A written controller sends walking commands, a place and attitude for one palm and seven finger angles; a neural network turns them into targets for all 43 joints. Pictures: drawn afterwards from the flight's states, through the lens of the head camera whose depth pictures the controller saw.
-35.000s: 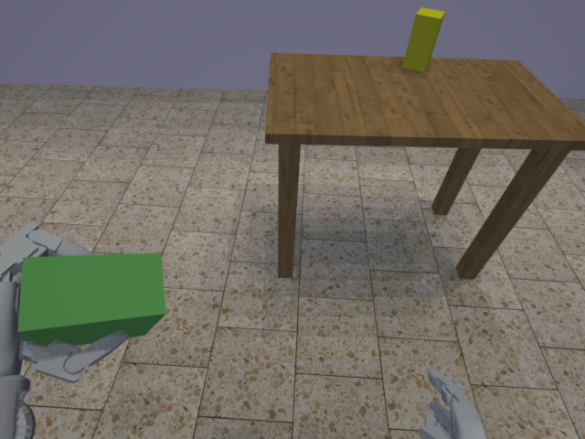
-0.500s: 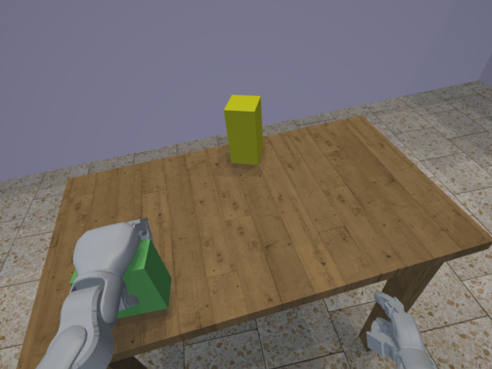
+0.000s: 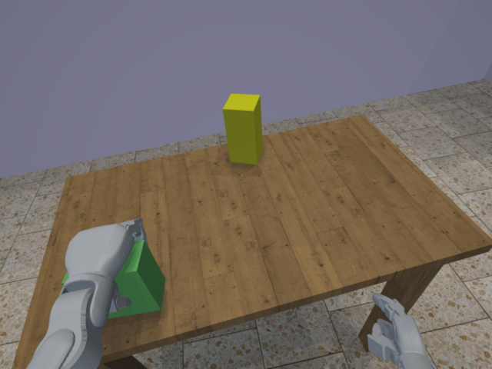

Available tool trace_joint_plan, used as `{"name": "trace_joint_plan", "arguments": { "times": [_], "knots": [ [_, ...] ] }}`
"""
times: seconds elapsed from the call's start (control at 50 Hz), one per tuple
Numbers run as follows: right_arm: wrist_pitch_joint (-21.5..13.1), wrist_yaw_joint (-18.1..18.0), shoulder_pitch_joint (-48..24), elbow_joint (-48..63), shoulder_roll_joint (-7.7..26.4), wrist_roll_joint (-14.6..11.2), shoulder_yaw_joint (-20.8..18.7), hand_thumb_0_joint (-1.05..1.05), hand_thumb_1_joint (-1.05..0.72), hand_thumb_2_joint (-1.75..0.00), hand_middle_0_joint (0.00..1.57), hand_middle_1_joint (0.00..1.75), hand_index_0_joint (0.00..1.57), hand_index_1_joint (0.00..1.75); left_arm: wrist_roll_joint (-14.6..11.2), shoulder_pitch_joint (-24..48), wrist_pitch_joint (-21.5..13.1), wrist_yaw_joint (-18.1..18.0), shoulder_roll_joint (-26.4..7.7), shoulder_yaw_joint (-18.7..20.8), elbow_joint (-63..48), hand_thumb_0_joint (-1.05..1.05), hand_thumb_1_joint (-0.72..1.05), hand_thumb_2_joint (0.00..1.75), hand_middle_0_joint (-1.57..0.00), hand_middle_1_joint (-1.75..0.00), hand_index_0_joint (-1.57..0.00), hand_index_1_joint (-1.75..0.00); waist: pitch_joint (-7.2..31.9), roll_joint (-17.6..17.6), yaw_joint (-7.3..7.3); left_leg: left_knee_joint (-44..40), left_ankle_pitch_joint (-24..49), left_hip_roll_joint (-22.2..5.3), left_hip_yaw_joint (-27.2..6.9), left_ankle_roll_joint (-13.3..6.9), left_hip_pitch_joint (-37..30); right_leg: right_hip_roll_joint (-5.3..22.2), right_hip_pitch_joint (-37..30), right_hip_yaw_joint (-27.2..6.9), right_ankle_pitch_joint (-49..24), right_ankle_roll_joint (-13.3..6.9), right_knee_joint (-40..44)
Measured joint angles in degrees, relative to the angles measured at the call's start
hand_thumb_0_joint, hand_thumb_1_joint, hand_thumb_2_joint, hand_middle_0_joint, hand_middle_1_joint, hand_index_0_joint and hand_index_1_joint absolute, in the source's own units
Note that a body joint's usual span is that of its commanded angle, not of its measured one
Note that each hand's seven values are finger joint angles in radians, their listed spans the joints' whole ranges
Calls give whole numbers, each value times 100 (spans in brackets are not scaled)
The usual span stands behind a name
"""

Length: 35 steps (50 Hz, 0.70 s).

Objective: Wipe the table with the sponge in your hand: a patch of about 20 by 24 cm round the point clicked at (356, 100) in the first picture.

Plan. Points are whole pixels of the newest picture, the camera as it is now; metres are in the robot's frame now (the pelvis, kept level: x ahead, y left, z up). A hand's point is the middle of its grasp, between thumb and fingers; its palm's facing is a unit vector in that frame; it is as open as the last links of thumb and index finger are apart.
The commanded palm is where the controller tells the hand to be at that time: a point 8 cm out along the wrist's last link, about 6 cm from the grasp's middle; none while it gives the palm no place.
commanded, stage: move the sponge above the wiping area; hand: left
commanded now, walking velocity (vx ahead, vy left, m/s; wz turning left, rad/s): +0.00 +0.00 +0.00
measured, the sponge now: (123, 287) +0.22 +0.26 +0.02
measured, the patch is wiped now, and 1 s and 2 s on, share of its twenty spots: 0.00 0.00 0.00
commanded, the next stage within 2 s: lower the sponge onto the table in 0.72 s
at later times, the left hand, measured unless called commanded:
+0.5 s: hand (110, 263) +0.22 +0.26 +0.08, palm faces +0.05 -0.08 -1.00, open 10.4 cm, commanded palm +0.20 +0.26 +0.15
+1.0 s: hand (106, 253) +0.24 +0.28 +0.09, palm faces +0.07 -0.10 -0.99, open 10.4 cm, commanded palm +0.20 +0.26 +0.15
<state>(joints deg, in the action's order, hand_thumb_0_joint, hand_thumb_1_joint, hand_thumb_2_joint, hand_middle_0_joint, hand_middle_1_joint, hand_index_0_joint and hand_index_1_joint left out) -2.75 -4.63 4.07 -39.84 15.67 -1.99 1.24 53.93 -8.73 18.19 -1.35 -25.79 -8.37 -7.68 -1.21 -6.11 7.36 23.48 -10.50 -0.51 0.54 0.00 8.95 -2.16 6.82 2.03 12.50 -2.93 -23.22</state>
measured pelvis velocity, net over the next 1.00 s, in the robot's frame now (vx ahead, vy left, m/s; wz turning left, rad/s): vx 0.00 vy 0.01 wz -0.01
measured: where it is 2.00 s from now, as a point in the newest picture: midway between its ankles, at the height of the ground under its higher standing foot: outside the picture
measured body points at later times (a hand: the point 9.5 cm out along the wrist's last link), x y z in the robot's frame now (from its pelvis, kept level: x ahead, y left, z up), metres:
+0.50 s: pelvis +0.00 +0.00 +0.00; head -0.02 -0.04 +0.45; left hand +0.22 +0.26 +0.14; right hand +0.23 -0.21 -0.09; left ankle +0.03 +0.12 -0.74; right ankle +0.01 -0.09 -0.74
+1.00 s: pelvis +0.00 +0.01 +0.00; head -0.02 -0.03 +0.45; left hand +0.23 +0.28 +0.14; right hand +0.23 -0.21 -0.09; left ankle +0.03 +0.12 -0.74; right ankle +0.01 -0.09 -0.74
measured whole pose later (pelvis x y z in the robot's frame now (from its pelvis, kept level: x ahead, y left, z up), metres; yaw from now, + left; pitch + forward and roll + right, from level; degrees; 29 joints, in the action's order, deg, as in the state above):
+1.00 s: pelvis +0.00 +0.01 +0.00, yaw +0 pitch -4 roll +0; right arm -1.1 -2.8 3.2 -40.6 15.5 -3.0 1.0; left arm 53.4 -6.7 24.9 -3.5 -24.7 -6.6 -8.1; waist -0.5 -5.8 6.9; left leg 22.2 -9.9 0.0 1.1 -0.4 8.2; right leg -1.8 6.6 1.3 12.1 -2.5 -22.6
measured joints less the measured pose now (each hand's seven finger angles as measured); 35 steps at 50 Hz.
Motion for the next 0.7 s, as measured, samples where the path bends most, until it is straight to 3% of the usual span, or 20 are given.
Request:
{"name": "trace_joint_plan", "arguments": {
  "times": [0.06, 0.12, 0.26, 0.36, 0.48, 0.58, 0.7],
  "knots": [
    [-38, 0, 7, -53, -36, -8, -31, 2, -90, -90, 20, 30, 24, 33, -10, 106, -32, -237, 1, 112, -7, 0, -55, 105, -72, -132, -73, -132, 29, 1, 23, -44, 9, -9, 22, 4, -30, -9, -24, -25, -25, -2, 50],
    [-9, 49, -25, -106, -50, -46, -29, 2, -90, -90, 21, 30, 24, 33, -71, 269, 188, -356, 40, 223, 36, 0, -55, 105, -71, -132, -73, -133, 80, 5, -14, -104, 36, 5, 32, 3, -53, 4, -29, -36, -36, 10, 77],
    [201, 225, -145, -65, 24, -109, 15, 2, -90, -90, 21, 30, 24, 33, -123, 237, 864, -12, 206, 111, -55, 0, -55, 105, -71, -133, -73, -133, 134, -31, -163, -146, 64, 49, 70, -33, -37, 49, 38, -74, -21, 47, 23],
    [244, 218, -123, -2, 35, -64, 5, 2, -90, -90, 21, 30, 23, 33, -28, -74, 641, 170, 196, -175, -234, 0, -55, 105, -71, -133, -73, -133, 97, -5, -137, -92, 37, 62, 74, -50, -25, 62, 53, -78, 12, 57, -39],
    [174, 141, -52, -33, -19, -40, -58, 2, -90, -90, 20, 30, 21, 32, 23, -176, 279, -178, 15, -22, -326, 0, -55, 105, -72, -132, -73, -133, 45, 17, 6, -59, 14, 23, 62, -30, -77, 22, -41, -72, -17, 30, 19],
    [155, 103, -102, -132, -14, -106, -47, 2, -90, -90, 21, 30, 21, 32, -84, 165, 528, -278, 8, 195, -48, 0, -55, 105, -71, -133, -73, -133, 58, -1, 2, -106, 68, 33, 20, -26, -85, 29, -67, -32, -62, 38, 76],
    [190, 64, -212, -154, 8, -133, 29, 2, -90, -90, 21, 30, 20, 31, -89, 485, 758, 79, 105, 35, 246, 0, -55, 105, -71, -133, -73, -133, 49, -6, -100, -149, 134, 79, -3, -46, -29, 74, 15, -8, -71, 58, 37]
  ]
}}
